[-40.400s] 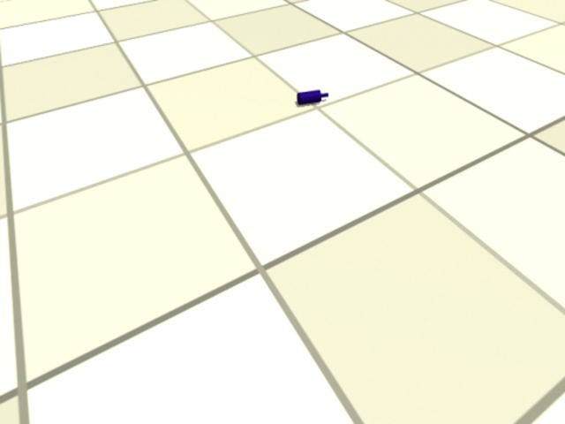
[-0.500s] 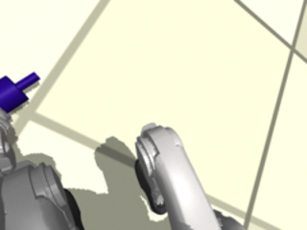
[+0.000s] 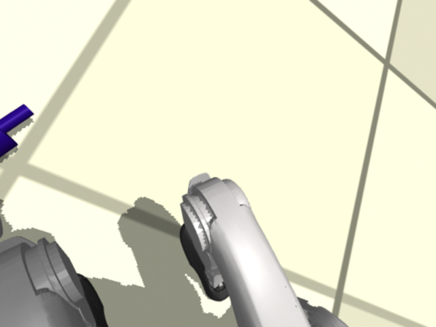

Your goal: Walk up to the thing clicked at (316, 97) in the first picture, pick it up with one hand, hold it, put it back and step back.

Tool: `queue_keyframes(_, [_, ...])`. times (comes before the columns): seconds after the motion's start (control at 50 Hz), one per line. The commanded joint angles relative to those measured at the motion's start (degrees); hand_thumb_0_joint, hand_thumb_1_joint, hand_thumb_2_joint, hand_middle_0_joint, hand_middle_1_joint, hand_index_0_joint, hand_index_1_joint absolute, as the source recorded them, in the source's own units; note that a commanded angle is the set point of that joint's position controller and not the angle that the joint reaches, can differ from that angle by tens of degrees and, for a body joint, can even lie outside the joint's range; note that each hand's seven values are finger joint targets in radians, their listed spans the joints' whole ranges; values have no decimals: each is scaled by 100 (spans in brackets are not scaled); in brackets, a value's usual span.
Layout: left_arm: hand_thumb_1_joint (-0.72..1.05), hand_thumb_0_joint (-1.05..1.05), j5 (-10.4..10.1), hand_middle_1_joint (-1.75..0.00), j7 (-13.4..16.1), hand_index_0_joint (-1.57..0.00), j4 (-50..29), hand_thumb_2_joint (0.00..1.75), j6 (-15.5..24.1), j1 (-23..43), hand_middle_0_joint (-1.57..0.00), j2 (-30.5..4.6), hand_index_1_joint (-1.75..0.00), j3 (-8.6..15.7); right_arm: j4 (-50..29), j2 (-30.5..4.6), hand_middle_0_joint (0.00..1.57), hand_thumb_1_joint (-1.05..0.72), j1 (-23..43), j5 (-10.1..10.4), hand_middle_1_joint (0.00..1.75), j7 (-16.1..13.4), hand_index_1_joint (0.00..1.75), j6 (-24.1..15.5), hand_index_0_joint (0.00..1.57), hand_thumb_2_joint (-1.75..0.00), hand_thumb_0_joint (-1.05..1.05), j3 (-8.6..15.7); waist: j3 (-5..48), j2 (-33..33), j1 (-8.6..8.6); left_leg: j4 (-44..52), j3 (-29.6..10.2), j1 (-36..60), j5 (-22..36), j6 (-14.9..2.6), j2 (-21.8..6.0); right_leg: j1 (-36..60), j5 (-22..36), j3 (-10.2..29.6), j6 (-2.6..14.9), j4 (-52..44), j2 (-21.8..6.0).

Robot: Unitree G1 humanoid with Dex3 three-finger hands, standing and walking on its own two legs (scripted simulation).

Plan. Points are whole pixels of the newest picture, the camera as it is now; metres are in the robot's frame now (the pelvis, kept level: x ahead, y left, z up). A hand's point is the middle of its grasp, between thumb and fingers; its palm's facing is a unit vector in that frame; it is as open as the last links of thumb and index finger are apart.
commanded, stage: rest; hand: left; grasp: from above
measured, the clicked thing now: out of the picture +0.48 +0.28 -0.27
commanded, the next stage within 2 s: open in 0.20 s
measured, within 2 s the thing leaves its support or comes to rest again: rests again in 1.54 s
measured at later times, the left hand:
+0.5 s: hand out of the picture +0.46 +0.30 -0.23, palm faces -0.35 -0.30 -0.89, open 10.2 cm
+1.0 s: hand out of the picture +0.46 +0.30 -0.23, palm faces -0.34 -0.28 -0.90, open 11.8 cm
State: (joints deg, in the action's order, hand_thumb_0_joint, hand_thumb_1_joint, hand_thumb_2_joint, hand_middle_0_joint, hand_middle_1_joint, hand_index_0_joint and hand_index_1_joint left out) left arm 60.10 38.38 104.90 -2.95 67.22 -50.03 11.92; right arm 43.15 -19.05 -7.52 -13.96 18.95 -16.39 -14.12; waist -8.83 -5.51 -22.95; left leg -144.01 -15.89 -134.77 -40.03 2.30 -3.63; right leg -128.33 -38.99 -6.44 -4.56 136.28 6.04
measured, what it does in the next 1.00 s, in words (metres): stands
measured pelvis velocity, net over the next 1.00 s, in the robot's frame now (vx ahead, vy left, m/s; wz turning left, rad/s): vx -0.01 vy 0.01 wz -0.02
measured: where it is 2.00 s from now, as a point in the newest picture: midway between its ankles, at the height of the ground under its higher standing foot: (158, 302)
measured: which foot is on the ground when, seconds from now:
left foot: down 0.00-1.00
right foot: down 0.00-1.00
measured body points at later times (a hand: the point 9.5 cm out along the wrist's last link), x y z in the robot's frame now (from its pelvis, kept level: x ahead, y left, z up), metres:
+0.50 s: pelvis -0.01 +0.00 +0.00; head +0.27 +0.10 +0.34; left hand +0.47 +0.31 -0.18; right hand -0.01 -0.24 -0.05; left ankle +0.06 +0.14 -0.27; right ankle +0.11 -0.12 -0.27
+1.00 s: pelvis -0.01 +0.01 +0.01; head +0.28 +0.11 +0.34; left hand +0.48 +0.31 -0.18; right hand +0.00 -0.24 -0.04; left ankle +0.06 +0.14 -0.27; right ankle +0.11 -0.12 -0.27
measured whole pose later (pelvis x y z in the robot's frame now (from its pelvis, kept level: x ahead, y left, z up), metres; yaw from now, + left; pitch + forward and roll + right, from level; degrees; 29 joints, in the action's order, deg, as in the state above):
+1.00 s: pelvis -0.01 +0.01 +0.01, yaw -1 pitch +27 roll -14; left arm 60.0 38.7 106.5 -2.4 69.1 -55.3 10.2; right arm 39.8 -20.8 -8.3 -14.5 18.6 -18.6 -17.5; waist -11.7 -7.4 -25.3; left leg -143.3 -16.9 -133.7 -38.9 1.4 -3.5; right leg -125.9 -37.7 -7.6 -4.9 134.0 6.1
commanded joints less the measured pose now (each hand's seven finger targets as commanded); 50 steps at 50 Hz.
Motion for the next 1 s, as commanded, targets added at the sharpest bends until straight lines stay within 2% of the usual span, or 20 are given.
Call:
queue_keyframes(0.0, [81, 0, -1, -41, 317, -120, -700, 56, 72, 1737, -121, -1414, -41, -56, 107, -1824, 20, -90, -1299, 29, 30, -31, 30, -78, 20, -90, 0, 399, 3808, 2668, -281, 1281, 795, 2679, 1072, -295, -95, 2243, 1489, -862, 536, -1342, 124])
queue_keyframes(0.08, [83, 0, 38, -42, 307, -122, -599, 57, 76, 1681, -123, -1468, -43, -8, 86, -1871, 20, -90, -1425, 10, 30, -33, 30, -90, 20, -90, 0, 376, 3726, 2652, -383, 1263, 773, 2759, 1208, -285, -111, 2327, 1631, -901, 521, -1323, 130])
queue_keyframes(0.14, [84, 0, 11, -42, 297, -122, -521, 57, 90, 1626, -123, -1487, -43, -71, -8, -1888, 20, -90, -1339, 15, 30, -46, 30, -120, 20, -90, 0, 328, 3620, 2497, -380, 1246, 765, 2576, 1074, -321, -93, 2335, 1527, -872, 500, -1398, 138])
queue_keyframes(0.18, [83, 0, -33, -42, 285, -121, -515, 56, 101, 1738, -122, -1352, -42, -209, -23, -1876, 20, -90, -1313, 15, 30, -39, 30, -152, 20, -90, 0, 284, 3597, 2570, -404, 1268, 733, 2629, 1022, -301, -117, 2231, 1466, -905, 513, -1392, 153])
queue_keyframes(0.24, [82, 0, 19, -41, 318, -121, -392, 55, 98, 1618, -121, -1622, -42, -67, 6, -1970, 20, -90, -1375, 15, 30, -65, 30, -149, 20, -90, 0, 256, 3536, 2625, -385, 1290, 710, 2630, 1128, -284, -127, 2302, 1549, -950, 516, -1344, 144])
queue_keyframes(0.28, [84, 0, 14, -41, 285, -122, -367, 57, 105, 1612, -123, -1649, -42, -74, -37, -1943, 20, -90, -1363, -14, 30, -58, 30, -158, 20, -90, 0, 218, 3379, 2545, -478, 1237, 740, 2524, 1048, -302, -115, 2344, 1506, -905, 498, -1369, 134])
queue_keyframes(0.32, [68, 0, 17, -49, 273, -106, -337, 60, 113, 1643, -107, -1585, -49, -123, -54, -1973, 20, -89, -1354, 1, 30, -78, 30, -177, 20, -90, 0, 219, 3348, 2522, -464, 1264, 707, 2508, 919, -301, -106, 2173, 1360, -955, 506, -1382, 131])
queue_keyframes(0.36, [52, 0, -7, -52, 280, -90, -365, 58, 132, 1606, -91, -1698, -51, -106, -62, -2009, 20, -89, -1360, -18, 30, -100, 30, -163, 20, -90, 0, 217, 3362, 2582, -453, 1342, 708, 2557, 883, -287, -117, 2311, 1329, -933, 515, -1442, 152])
queue_keyframes(0.42, [29, 0, 49, -56, 264, -78, -407, 61, 144, 1606, -78, -1739, -56, -102, -64, -2005, 20, -89, -1376, -20, 30, -98, 30, -201, 20, -90, 0, 184, 3319, 2637, -490, 1363, 673, 2675, 893, -265, -118, 2217, 1321, -1006, 517, -1401, 128])
queue_keyframes(0.48, [17, 0, 89, -61, 316, -68, -416, 62, 163, 1667, -67, -1747, -60, -198, -114, -2038, 20, -89, -1327, -21, 30, -105, 30, -187, 20, -90, 0, 166, 3312, 2604, -525, 1317, 676, 2558, 865, -286, -120, 2280, 1366, -970, 503, -1448, 154])
queue_keyframes(0.52, [11, 0, 89, -63, 350, -63, -432, 65, 158, 1626, -63, -1841, -63, -121, -108, -2045, 20, -89, -1387, -31, 30, -104, 30, -173, 20, -90, 0, 163, 3347, 2570, -500, 1347, 682, 2561, 893, -282, -123, 2365, 1378, -959, 504, -1459, 157])
queue_keyframes(0.58, [5, 0, 92, -67, 352, -57, -471, 69, 149, 1773, -58, -1727, -67, -261, -104, -2037, 20, -89, -1304, -38, 30, -98, 30, -218, 20, -90, 0, 148, 3235, 2708, -566, 1350, 658, 2647, 841, -257, -133, 2180, 1310, -983, 511, -1428, 140])
queue_keyframes(0.6, [3, 0, 91, -67, 373, -56, -424, 69, 125, 1692, -56, -1802, -67, -163, -87, -2065, 20, -89, -1335, -28, 30, -103, 30, -222, 20, -90, 0, 164, 3251, 2635, -553, 1369, 648, 2688, 857, -252, -134, 2188, 1337, -1006, 506, -1446, 139])
queue_keyframes(0.68, [-3, 0, 61, -73, 397, -51, -458, 75, 114, 1716, -51, -1780, -74, -250, -143, -2044, 20, -89, -1282, -32, 30, -105, 30, -225, 20, -90, 0, 155, 3287, 2631, -567, 1346, 674, 2535, 855, -264, -136, 2379, 1356, -887, 497, -1516, 170])
queue_keyframes(0.78, [-10, 0, 27, -81, 377, -45, -415, 83, 59, 1671, -45, -1761, -81, -200, -149, -2043, 20, -89, -1357, -32, 30, -91, 30, -204, 20, -90, 0, 158, 3267, 2711, -557, 1415, 636, 2687, 928, -245, -151, 2295, 1425, -1003, 508, -1493, 146])
queue_keyframes(0.84, [-16, 0, 14, -84, 314, -39, -521, 84, 54, 1745, -39, -1552, -84, -411, -196, -2022, 20, -89, -1238, -16, 30, -85, 30, -226, 20, -90, 0, 167, 3221, 2790, -599, 1460, 600, 2802, 887, -219, -143, 2168, 1406, -1014, 529, -1437, 137])
queue_keyframes(0.86, [-16, 0, 54, -86, 350, -39, -419, 87, 38, 1619, -39, -1794, -87, -217, -135, -2103, 20, -89, -1391, -25, 30, -78, 30, -211, 20, -90, 0, 164, 3316, 2807, -580, 1462, 609, 2858, 1040, -225, -157, 2306, 1523, -1035, 516, -1478, 146])
queue_keyframes(0.88, [-18, 0, 29, -85, 305, -37, -548, 87, 41, 1747, -38, -1556, -86, -413, -228, -2056, 20, -89, -1312, -7, 30, -58, 30, -230, 20, -90, 0, 151, 3284, 2788, -611, 1423, 613, 2824, 1037, -224, -140, 2251, 1549, -1013, 521, -1422, 144])
queue_keyframes(0.9, [-20, 0, -24, -85, 313, -36, -450, 89, 22, 1607, -37, -1657, -86, -316, -138, -2049, 20, -89, -1319, -5, 30, -61, 30, -233, 20, -90, 0, 161, 3277, 2754, -581, 1433, 624, 2841, 1060, -222, -153, 2301, 1572, -1005, 511, -1443, 140])
queue_keyframes(0.98, [-24, 0, -57, -90, 286, -33, -437, 93, -3, 1600, -34, -1729, -91, -238, -159, -2090, 20, -89, -1381, 7, 30, -48, 30, -249, 20, -90, 0, 148, 3263, 2702, -545, 1414, 628, 2771, 1096, -238, -151, 2289, 1570, -1002, 504, -1490, 135])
